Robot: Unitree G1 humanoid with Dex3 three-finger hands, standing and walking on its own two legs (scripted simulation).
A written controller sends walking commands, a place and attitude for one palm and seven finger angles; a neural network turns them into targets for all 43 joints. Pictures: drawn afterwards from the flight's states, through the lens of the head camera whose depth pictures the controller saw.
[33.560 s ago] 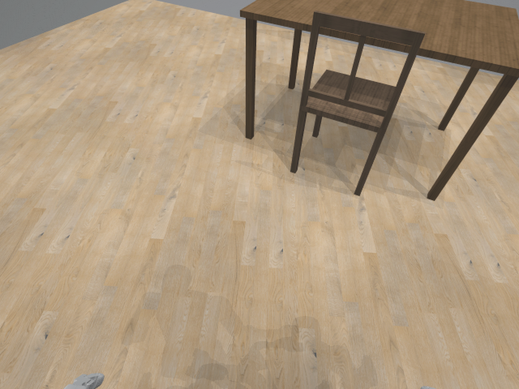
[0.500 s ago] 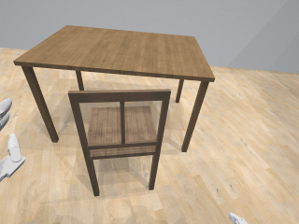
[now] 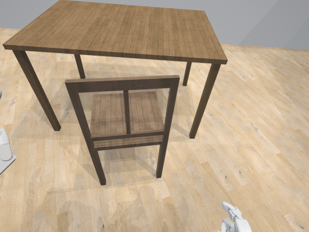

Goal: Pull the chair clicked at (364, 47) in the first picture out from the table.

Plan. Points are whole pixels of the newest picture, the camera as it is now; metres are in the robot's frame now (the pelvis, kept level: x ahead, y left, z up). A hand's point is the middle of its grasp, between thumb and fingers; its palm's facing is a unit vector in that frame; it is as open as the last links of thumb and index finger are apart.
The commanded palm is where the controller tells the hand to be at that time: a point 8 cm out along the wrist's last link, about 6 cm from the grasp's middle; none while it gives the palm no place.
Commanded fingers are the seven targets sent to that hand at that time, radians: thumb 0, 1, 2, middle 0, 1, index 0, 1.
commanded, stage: stop stepping back and stand still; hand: left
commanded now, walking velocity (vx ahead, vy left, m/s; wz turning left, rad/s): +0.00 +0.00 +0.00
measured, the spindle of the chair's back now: (127, 113) +0.60 +0.15 -0.11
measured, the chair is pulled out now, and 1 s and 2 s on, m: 0.24 0.24 0.24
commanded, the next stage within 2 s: let the arm hang, fingers relaxed in 0.58 s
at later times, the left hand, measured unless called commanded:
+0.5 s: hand (38, 138) +0.25 +0.26 +0.16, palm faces +0.36 -0.78 -0.51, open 7.4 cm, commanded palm +0.19 +0.30 +0.18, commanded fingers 0.00 0.90 0.90 -0.20 -0.30 -0.20 -0.30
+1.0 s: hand out of the picture +0.10 +0.16 -0.16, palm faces +0.07 -0.99 -0.15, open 7.0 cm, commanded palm none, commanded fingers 0.00 0.90 0.90 -0.20 -0.30 -0.20 -0.30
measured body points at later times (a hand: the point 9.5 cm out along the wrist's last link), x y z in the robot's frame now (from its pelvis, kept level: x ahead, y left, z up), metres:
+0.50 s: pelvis +0.05 +0.00 +0.01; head +0.07 +0.00 +0.46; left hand +0.23 +0.30 +0.19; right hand +0.23 -0.24 -0.07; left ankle +0.01 +0.09 -0.73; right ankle +0.03 -0.12 -0.73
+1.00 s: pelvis +0.03 -0.01 +0.00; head +0.05 +0.01 +0.45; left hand +0.10 +0.21 -0.15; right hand +0.09 -0.25 -0.14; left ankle +0.01 +0.09 -0.73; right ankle +0.03 -0.12 -0.73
